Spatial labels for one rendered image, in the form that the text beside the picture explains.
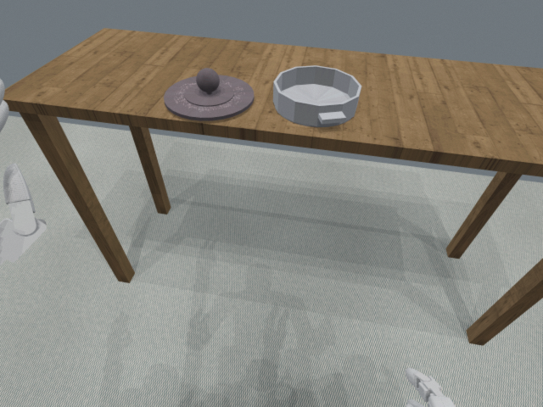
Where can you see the robot right hand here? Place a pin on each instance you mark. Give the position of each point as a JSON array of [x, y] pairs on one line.
[[429, 390]]

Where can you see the robot left hand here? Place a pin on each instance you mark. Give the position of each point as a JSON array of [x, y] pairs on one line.
[[18, 234]]

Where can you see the knob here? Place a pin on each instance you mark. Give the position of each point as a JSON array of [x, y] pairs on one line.
[[207, 80]]

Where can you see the pot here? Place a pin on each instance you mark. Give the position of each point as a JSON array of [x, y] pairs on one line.
[[316, 96]]

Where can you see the lid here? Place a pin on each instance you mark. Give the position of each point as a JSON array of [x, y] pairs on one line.
[[232, 97]]

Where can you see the table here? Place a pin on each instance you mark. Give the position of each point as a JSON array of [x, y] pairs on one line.
[[438, 111]]

